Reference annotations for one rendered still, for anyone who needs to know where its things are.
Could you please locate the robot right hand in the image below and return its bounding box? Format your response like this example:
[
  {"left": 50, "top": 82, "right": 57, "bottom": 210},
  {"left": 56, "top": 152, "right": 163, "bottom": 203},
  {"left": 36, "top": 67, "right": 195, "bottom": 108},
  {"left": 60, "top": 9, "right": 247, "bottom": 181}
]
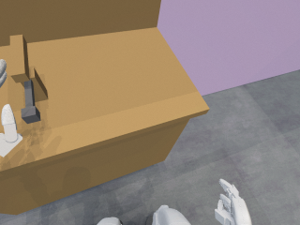
[{"left": 215, "top": 179, "right": 252, "bottom": 225}]

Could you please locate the robot left hand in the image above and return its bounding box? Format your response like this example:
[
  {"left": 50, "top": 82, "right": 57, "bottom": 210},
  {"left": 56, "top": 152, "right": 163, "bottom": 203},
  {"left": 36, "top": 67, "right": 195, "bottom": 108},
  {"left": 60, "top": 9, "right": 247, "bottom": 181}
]
[{"left": 0, "top": 59, "right": 23, "bottom": 157}]

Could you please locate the robot right shin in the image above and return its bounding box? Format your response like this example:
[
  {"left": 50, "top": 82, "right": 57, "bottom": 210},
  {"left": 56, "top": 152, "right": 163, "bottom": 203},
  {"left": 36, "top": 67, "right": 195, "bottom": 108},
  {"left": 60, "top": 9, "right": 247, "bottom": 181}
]
[{"left": 152, "top": 205, "right": 169, "bottom": 225}]

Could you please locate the tap lever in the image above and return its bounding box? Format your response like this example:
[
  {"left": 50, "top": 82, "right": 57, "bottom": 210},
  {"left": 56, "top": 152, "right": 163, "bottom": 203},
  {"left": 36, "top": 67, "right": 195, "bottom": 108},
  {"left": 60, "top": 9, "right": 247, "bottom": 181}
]
[{"left": 21, "top": 79, "right": 41, "bottom": 124}]

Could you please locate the counter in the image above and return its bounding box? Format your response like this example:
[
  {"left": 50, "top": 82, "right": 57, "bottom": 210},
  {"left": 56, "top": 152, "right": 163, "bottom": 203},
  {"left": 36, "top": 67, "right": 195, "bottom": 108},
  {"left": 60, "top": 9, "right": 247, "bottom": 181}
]
[{"left": 0, "top": 0, "right": 210, "bottom": 216}]

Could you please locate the right robot thigh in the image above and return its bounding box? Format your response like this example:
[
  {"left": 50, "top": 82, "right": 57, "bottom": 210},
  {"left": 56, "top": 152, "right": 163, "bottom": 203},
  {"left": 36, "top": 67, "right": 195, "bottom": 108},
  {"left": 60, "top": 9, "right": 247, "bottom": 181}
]
[{"left": 153, "top": 208, "right": 191, "bottom": 225}]

